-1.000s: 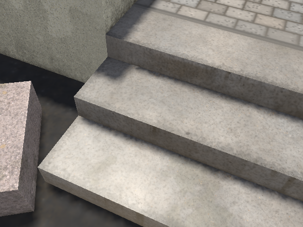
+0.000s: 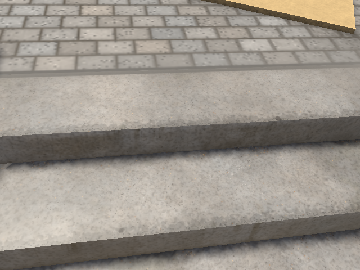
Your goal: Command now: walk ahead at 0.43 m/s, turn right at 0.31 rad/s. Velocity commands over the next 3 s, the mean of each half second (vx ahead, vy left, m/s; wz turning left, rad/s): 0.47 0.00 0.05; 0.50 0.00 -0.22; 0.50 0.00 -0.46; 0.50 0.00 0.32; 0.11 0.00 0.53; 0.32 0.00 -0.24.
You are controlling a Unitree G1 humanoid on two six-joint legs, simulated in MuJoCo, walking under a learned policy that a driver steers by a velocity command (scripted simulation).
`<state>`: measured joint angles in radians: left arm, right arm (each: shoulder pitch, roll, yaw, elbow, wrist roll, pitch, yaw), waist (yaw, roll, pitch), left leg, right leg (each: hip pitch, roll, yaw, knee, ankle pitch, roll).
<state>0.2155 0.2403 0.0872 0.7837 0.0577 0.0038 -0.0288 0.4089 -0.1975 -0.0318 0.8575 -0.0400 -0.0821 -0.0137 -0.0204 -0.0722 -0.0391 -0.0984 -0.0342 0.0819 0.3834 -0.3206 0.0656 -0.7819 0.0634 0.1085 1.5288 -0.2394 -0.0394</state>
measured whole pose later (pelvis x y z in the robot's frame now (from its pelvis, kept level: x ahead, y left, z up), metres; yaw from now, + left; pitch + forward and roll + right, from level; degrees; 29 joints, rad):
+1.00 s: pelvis +0.56 -0.04 +0.18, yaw -6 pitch +2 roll +3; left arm 0.48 0.13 0.05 0.97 0.02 -0.10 -0.02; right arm 0.07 -0.12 0.00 0.76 -0.01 -0.04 -0.02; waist 0.03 -0.01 -0.01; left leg -0.70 0.00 0.22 1.10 -0.45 0.12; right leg -0.35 0.04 0.07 1.31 -0.11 -0.11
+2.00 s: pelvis +1.15 -0.23 +0.40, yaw -6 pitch +1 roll +0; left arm 0.43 0.17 0.04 0.91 0.02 -0.12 0.04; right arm 0.11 -0.17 -0.05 0.74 -0.03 0.00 0.05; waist 0.05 0.03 0.01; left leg -0.56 0.00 0.16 0.67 -0.09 0.14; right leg 0.11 0.01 -0.32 0.25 -0.38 -0.03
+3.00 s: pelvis +1.47 -0.27 +0.41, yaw +0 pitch +3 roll +0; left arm 0.48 0.24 0.06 0.81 0.01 -0.04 0.00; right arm 0.13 -0.27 -0.02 0.67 -0.04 -0.02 0.03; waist 0.08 0.04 -0.01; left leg -0.60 0.04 -0.04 0.76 -0.18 -0.05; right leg -0.07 0.11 0.17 0.29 -0.25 -0.09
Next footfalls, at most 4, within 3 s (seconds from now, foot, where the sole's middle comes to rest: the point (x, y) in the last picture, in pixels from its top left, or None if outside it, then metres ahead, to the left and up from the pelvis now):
0.32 right None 0.36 -0.12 -0.64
0.90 left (164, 194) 0.69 0.03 -0.51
1.46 right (247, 100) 1.03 -0.28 -0.37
2.06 left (217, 56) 1.31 -0.19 -0.37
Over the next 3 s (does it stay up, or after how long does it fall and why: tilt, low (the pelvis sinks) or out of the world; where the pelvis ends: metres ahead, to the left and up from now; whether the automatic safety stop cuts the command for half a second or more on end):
stays up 1.47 -0.27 0.41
